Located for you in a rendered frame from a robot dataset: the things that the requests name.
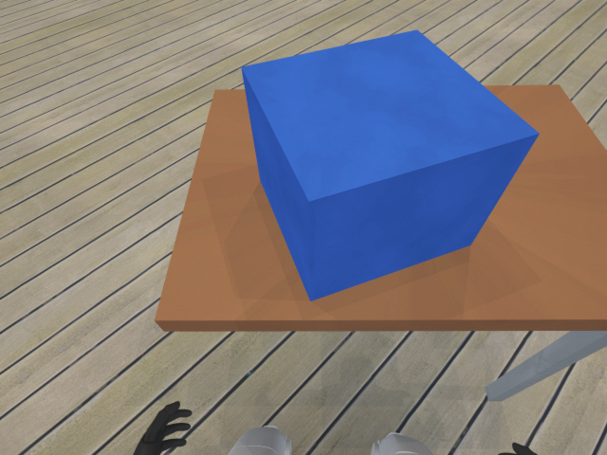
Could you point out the robot left hand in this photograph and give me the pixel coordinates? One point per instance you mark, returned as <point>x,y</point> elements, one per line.
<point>151,442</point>

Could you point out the robot right thigh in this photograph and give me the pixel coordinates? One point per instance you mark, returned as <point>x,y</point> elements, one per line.
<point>396,444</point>

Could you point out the robot left thigh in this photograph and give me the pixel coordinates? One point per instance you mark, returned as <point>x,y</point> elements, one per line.
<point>262,441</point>

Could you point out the table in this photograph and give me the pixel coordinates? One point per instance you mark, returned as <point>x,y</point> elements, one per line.
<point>539,262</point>

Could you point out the robot thigh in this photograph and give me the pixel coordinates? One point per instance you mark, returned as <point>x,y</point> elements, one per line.
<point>396,444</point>
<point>262,441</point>

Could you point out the carton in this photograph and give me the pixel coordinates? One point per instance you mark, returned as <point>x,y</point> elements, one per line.
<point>378,155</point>

